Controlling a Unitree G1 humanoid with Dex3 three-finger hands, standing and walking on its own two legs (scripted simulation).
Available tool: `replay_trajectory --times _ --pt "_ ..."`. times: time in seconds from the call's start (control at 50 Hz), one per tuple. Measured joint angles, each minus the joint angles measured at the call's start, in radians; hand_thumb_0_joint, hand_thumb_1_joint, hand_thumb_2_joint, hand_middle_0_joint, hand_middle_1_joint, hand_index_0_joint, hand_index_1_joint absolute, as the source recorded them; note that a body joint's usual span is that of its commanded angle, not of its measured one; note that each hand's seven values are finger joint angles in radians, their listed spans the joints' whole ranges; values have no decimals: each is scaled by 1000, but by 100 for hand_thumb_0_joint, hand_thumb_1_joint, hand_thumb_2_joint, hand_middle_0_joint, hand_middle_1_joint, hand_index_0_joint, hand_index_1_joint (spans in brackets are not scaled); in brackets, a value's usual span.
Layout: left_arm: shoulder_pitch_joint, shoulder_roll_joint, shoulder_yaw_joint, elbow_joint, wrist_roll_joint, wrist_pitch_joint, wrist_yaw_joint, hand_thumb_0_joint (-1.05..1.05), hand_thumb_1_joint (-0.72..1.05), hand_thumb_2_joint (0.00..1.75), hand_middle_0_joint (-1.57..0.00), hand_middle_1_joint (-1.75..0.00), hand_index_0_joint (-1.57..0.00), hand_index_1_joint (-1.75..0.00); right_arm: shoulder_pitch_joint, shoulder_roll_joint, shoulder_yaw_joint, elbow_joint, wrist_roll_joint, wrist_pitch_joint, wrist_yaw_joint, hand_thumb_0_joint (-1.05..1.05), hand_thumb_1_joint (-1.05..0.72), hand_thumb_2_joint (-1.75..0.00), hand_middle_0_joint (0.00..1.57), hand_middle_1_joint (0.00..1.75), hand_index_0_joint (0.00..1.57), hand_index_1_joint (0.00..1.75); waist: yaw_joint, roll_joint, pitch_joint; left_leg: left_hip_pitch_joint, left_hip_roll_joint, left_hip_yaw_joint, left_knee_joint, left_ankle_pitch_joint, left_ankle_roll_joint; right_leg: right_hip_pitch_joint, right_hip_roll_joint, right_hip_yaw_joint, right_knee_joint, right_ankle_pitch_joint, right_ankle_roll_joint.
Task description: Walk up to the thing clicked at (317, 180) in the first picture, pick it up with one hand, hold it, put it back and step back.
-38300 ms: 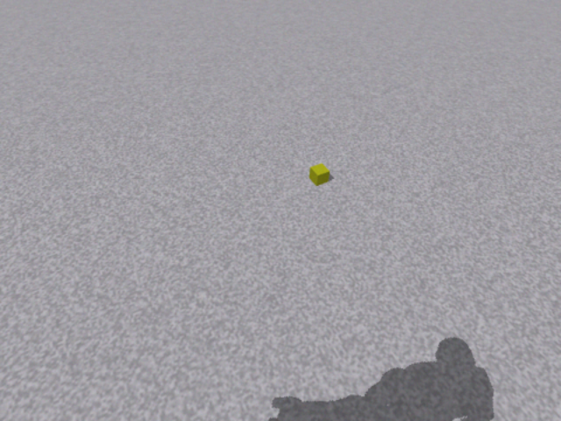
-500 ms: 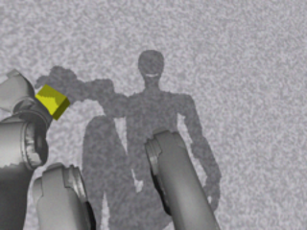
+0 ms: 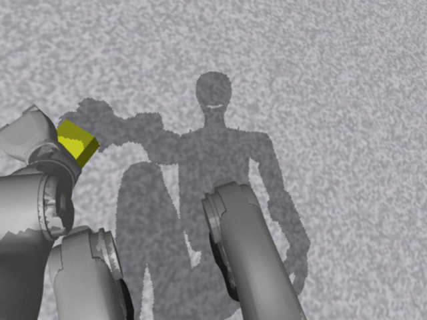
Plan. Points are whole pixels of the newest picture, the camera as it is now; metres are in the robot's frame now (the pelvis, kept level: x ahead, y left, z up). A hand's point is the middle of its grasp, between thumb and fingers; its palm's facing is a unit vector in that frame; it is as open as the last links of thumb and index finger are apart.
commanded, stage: rise first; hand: left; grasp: from above
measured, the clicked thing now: (74, 145) +0.53 +0.16 -0.30
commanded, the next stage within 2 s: approach in 0.30 s
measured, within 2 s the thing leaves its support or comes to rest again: neither
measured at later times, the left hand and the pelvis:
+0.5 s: hand (53, 157) +0.47 +0.18 -0.18, palm faces -0.36 -0.24 -0.90, open 11.0 cm; pelvis +0.00 +0.00 +0.00, yaw +0 degrees
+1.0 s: hand (74, 138) +0.52 +0.14 -0.22, palm faces -0.27 -0.26 -0.93, open 9.7 cm; pelvis +0.00 +0.01 -0.01, yaw -3 degrees
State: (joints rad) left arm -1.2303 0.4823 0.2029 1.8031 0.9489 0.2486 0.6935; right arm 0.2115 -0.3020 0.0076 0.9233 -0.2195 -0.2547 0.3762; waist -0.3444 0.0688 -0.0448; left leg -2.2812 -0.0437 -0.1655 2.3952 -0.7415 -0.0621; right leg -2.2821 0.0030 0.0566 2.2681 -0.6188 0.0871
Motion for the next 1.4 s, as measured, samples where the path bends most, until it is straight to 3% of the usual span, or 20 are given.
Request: replay_trajectory --times 0.28,0.44,0.54,0.72,0.86,0.9,0.96,1.02,1.06,1.2,1.3,1.4 --pt "25 -8 1 4 0 -25 16 0 -12 65 -54 -57 -51 -60 -5 3 -5 13 -9 -15 5 0 -90 -90 20 30 19 30 5 -5 2 8 1 -1 -5 1 -6 4 -1 -2 -2 2 -3" --pt "22 1 4 24 19 -39 28 0 -9 63 -57 -54 -54 -57 -11 2 -3 12 -14 -22 9 0 -90 -90 20 30 19 30 -3 -8 7 7 0 -7 -1 0 -5 5 -2 -7 -1 2 -1" --pt "18 10 -18 52 38 -48 48 0 -7 67 -59 -56 -56 -60 -11 2 2 6 -19 -28 11 0 -90 -90 20 30 19 30 -11 -14 16 4 0 -8 3 0 -6 3 -1 -9 1 3 -8" --pt "-75 53 -37 118 30 -74 105 0 0 69 -63 -62 -61 -65 -29 -12 42 -12 -53 -56 20 0 -90 -90 20 30 19 30 -68 -56 94 -13 -7 -29 24 13 -7 2 -1 -25 4 17 0" --pt "-133 134 -27 180 81 -47 190 0 2 71 -65 -63 -62 -66 -18 -39 80 -58 -59 -47 42 0 -90 -90 20 30 19 30 -139 -84 141 -22 -7 -58 47 3 -7 5 3 -50 2 17 2" --pt "-140 156 -26 178 68 -33 215 0 2 72 -66 -64 -62 -66 -12 -46 92 -77 -61 -45 56 0 -91 -91 20 30 19 30 -152 -90 163 -11 -8 -65 48 -2 -6 22 1 -56 -2 13 12" --pt "-149 172 -16 162 -3 -14 232 0 3 72 -64 -65 -63 -66 6 -60 111 -109 -61 -44 75 0 -91 -91 20 30 19 30 -162 -91 188 3 -11 -71 50 -8 -2 43 -4 -64 -5 5 11" --pt "-150 176 -28 150 -69 10 220 0 1 72 -62 -65 -61 -66 16 -84 132 -127 -59 -32 84 0 -91 -91 20 30 19 30 -169 -81 193 2 -14 -75 64 -18 1 46 -7 -67 5 -5 5" --pt "-150 180 -39 140 -88 22 197 0 0 74 -60 -65 -60 -67 14 -95 146 -131 -56 -18 83 0 -91 -91 20 30 19 30 -171 -73 190 -6 -14 -75 75 -22 3 40 -5 -66 12 -8 8" --pt "-166 206 -71 92 -63 28 107 0 -3 85 -57 -71 -58 -75 -19 -77 172 -138 -44 12 76 0 -91 -91 20 30 19 30 -149 -68 197 -41 -10 -68 80 0 14 11 3 -61 8 15 11" --pt "-159 194 -96 66 -46 26 91 0 -6 92 -55 -74 -53 -80 -34 -48 179 -145 -32 15 67 0 -91 -91 20 30 19 30 -132 -78 198 -46 -10 -69 72 13 14 9 3 -65 -2 27 2" --pt "-158 191 -103 77 -49 32 91 0 -11 99 -51 -78 -48 -84 -45 -36 182 -139 -24 15 55 0 -91 -91 20 30 19 30 -134 -83 186 -43 -8 -76 62 12 14 13 3 -74 -16 28 1"
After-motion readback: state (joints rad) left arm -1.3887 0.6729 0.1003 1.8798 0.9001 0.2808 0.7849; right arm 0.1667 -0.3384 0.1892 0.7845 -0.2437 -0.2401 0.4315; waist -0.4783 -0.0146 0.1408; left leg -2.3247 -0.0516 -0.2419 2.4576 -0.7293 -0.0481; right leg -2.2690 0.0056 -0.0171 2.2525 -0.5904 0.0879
